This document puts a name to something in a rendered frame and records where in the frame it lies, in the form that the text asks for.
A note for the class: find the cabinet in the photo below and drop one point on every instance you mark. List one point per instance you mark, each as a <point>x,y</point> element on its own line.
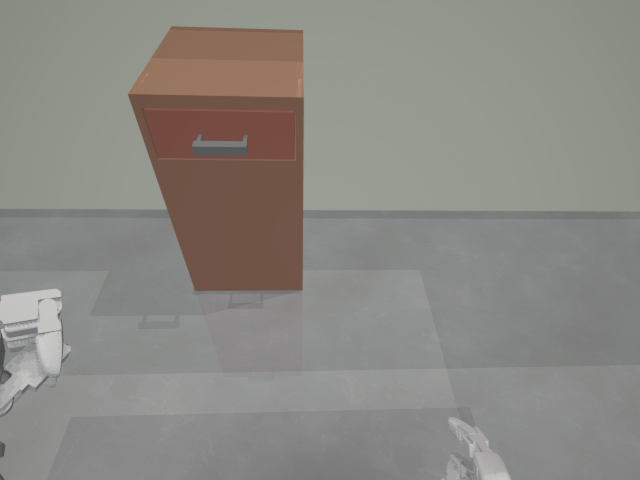
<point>239,222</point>

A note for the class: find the handle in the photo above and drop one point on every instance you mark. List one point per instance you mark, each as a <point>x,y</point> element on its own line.
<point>220,148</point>

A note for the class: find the right robot hand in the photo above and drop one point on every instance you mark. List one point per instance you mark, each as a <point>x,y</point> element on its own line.
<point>487,465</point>

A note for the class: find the left robot hand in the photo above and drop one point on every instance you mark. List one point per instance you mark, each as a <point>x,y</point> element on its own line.
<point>29,323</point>

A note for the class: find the drawer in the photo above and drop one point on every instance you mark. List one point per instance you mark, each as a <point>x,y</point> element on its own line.
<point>271,133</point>

